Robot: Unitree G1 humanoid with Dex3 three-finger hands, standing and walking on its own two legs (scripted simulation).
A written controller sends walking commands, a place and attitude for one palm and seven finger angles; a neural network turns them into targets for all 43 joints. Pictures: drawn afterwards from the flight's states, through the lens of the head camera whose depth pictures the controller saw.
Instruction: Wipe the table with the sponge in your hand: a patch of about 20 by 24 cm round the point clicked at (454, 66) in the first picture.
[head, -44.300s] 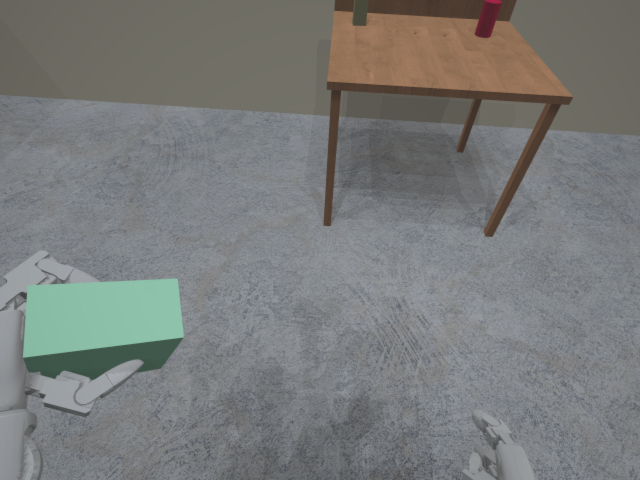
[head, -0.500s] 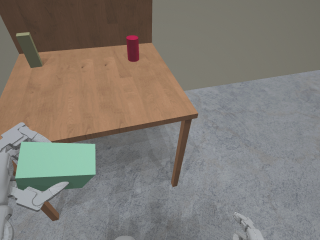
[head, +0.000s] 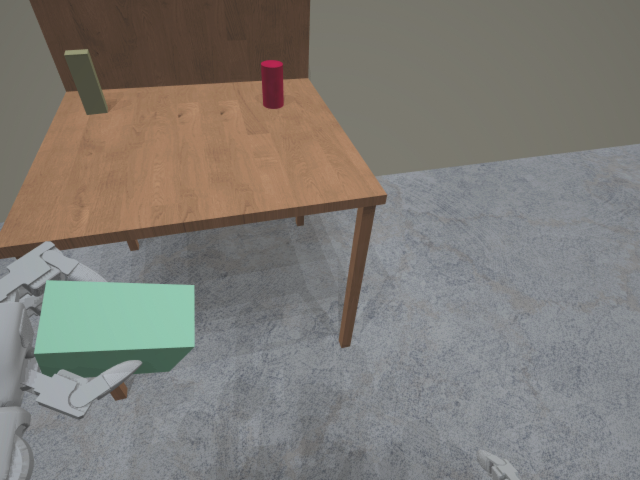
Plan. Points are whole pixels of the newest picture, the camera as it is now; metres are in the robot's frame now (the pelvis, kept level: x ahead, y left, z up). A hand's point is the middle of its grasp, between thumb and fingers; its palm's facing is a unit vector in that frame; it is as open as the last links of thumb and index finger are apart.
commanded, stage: stop stepping back and stand still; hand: left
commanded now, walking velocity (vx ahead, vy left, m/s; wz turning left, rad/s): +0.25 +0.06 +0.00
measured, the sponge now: (139, 333) +0.22 +0.19 +0.15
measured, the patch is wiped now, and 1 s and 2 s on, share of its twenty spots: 1.00 1.00 1.00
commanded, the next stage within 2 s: stand and wait in 0.56 s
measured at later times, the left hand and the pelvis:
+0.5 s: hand (79, 375) +0.16 +0.21 +0.19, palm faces +0.35 -0.87 -0.34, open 9.9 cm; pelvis -0.05 -0.02 +0.01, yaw -1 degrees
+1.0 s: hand (59, 334) +0.19 +0.25 +0.18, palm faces +0.42 -0.83 -0.37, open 9.9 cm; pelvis -0.01 -0.01 +0.03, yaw +0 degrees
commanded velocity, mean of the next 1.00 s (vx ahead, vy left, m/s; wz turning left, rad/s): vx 0.08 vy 0.02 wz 0.00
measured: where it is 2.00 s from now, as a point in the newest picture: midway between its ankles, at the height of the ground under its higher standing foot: outside the picture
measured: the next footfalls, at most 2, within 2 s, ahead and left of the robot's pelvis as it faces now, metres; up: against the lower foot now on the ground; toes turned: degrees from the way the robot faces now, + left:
right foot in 0.32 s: +0.04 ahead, -0.13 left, +0.00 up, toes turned -3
